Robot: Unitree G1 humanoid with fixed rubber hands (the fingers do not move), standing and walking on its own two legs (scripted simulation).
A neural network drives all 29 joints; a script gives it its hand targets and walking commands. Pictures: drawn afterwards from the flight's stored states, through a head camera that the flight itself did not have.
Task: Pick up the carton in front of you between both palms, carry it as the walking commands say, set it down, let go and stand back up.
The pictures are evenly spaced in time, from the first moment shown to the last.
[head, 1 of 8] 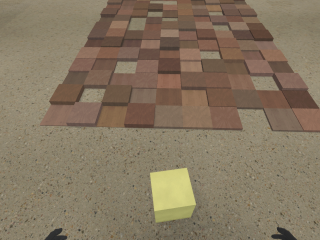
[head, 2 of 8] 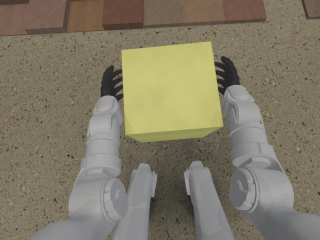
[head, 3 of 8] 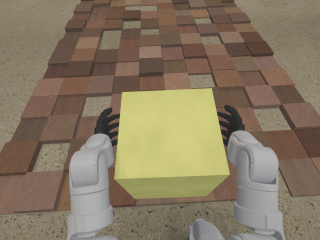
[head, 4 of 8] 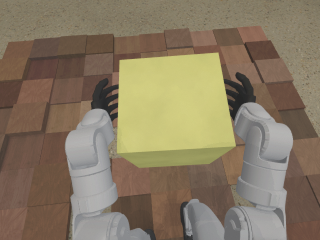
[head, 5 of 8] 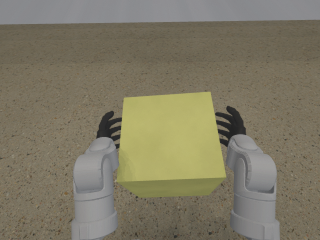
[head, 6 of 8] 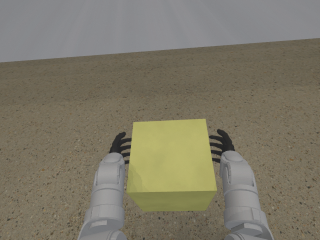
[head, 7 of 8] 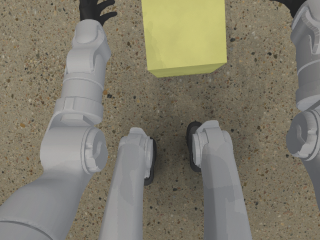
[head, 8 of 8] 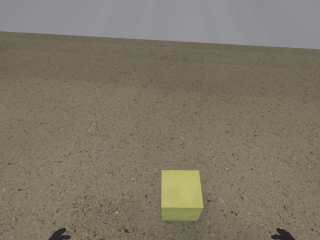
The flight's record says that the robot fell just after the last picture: no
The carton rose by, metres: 0.79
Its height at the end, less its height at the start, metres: +0.00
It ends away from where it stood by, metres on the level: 5.93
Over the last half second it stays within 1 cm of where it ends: yes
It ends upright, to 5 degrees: yes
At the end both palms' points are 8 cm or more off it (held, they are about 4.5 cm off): yes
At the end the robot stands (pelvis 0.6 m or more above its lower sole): yes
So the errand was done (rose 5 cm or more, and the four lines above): yes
